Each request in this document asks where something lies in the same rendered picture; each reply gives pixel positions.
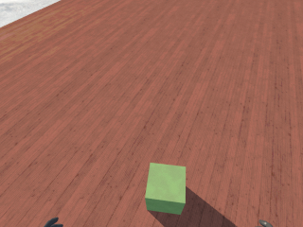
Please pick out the carton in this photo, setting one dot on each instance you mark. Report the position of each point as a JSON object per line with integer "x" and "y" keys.
{"x": 166, "y": 188}

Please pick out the left robot hand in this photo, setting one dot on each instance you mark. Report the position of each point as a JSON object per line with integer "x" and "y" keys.
{"x": 51, "y": 222}

